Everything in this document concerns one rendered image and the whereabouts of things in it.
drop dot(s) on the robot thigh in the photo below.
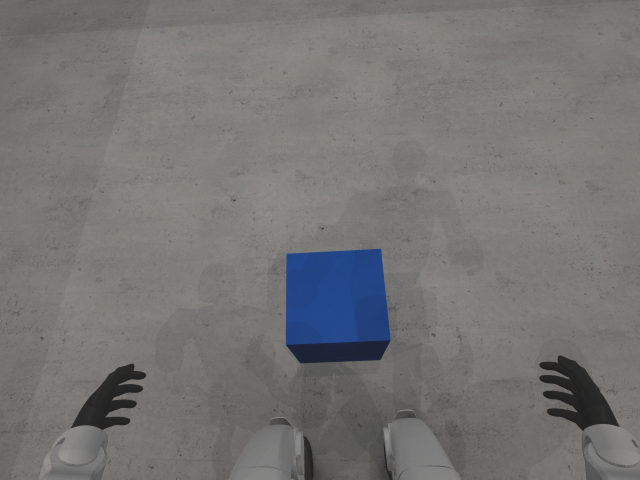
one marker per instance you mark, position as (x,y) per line
(275,452)
(414,453)

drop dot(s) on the carton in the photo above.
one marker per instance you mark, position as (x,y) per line
(336,308)

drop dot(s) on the robot right hand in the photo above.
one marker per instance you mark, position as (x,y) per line
(591,406)

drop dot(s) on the left robot thigh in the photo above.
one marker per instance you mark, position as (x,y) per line
(275,452)

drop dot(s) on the robot left hand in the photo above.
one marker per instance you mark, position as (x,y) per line
(99,404)

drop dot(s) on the robot left forearm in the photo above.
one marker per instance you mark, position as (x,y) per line
(77,454)

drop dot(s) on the robot right forearm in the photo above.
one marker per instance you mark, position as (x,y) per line
(610,453)

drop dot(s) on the right robot thigh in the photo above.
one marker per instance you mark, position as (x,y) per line
(414,453)

